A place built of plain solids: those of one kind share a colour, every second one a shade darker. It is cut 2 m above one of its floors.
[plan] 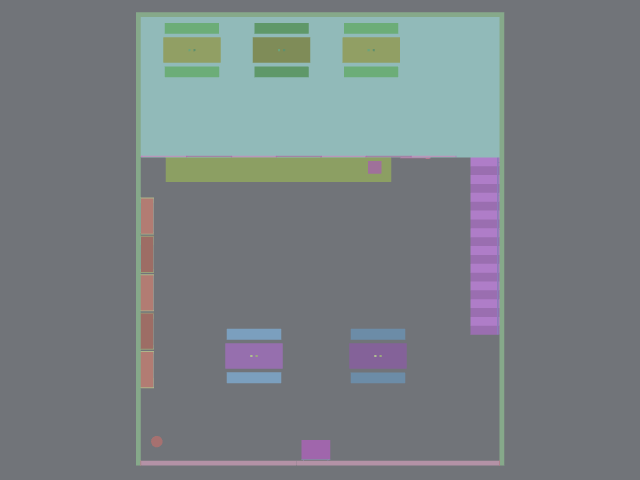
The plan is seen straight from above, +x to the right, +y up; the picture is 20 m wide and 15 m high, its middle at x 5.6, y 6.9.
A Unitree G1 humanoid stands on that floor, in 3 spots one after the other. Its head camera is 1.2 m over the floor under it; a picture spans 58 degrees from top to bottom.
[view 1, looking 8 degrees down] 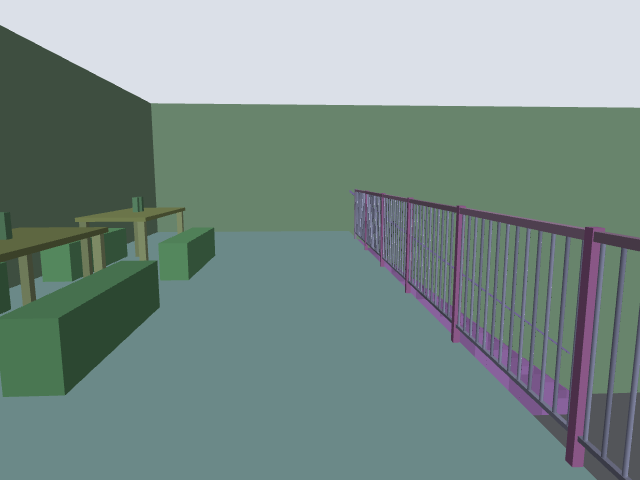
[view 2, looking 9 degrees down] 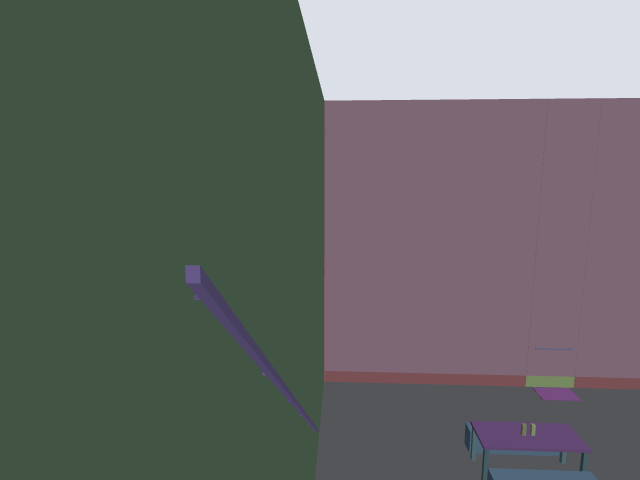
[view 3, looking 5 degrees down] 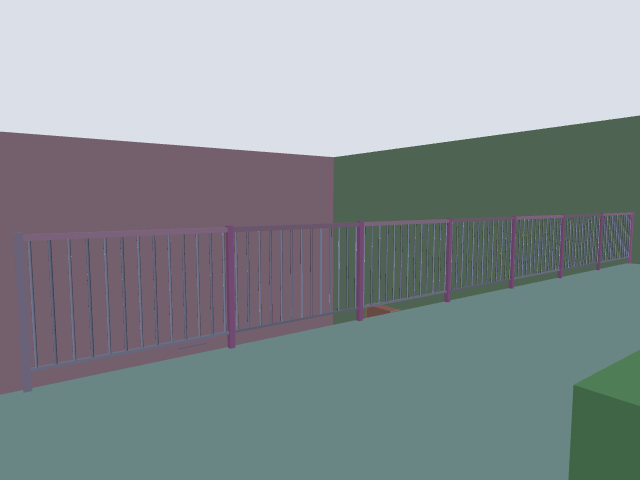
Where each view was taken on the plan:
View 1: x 1.20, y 10.68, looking -3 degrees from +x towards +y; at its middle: upper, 8.62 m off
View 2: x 10.76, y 10.58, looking -87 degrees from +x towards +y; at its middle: wall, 8.73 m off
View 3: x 9.91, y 12.77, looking -126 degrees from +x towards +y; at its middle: window_wall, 15.85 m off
